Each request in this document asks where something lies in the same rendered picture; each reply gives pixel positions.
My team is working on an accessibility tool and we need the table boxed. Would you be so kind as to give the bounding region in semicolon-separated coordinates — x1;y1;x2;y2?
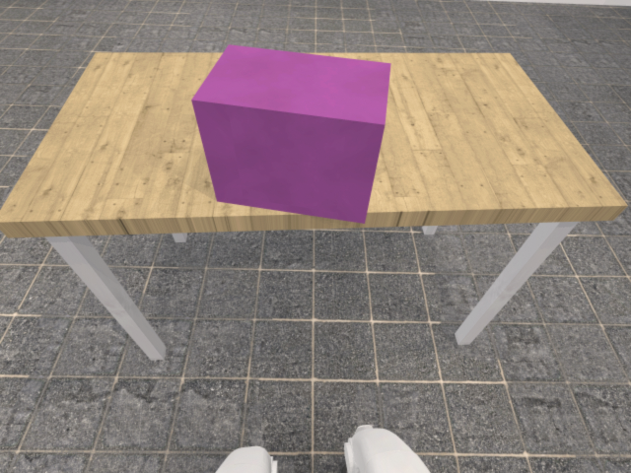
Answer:
0;52;628;361

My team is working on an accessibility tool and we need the left robot thigh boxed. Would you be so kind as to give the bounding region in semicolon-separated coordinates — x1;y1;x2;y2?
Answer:
215;446;278;473

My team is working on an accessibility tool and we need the carton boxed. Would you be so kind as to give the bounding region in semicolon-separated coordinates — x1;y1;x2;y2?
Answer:
191;44;391;224

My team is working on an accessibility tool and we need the right robot thigh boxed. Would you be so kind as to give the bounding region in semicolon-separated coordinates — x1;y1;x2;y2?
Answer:
344;428;431;473

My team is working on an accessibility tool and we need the robot thigh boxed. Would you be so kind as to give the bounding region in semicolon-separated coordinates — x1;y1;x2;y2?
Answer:
344;428;431;473
215;446;278;473

